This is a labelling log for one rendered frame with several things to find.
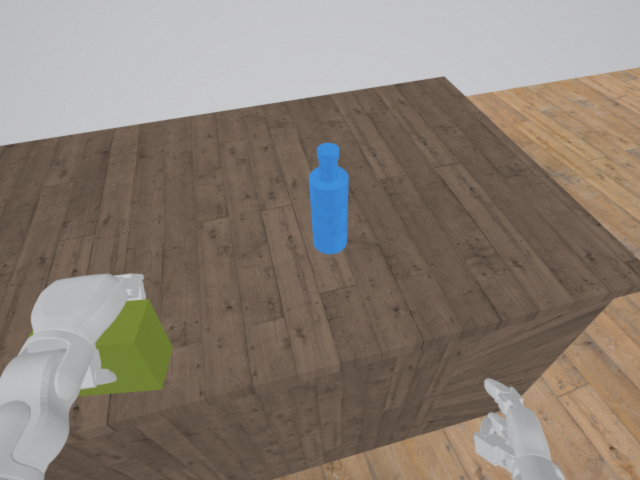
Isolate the right robot forearm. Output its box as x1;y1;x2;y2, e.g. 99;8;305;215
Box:
512;455;565;480

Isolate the robot right hand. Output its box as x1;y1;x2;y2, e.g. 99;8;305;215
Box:
474;378;552;473

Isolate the robot left hand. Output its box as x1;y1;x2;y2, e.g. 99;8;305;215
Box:
31;273;146;390

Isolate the left robot forearm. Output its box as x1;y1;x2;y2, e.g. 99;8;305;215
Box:
0;331;93;480

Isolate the table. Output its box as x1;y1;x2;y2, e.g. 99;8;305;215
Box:
0;76;640;480

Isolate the sponge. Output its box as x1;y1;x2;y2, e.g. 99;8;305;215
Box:
28;299;173;396

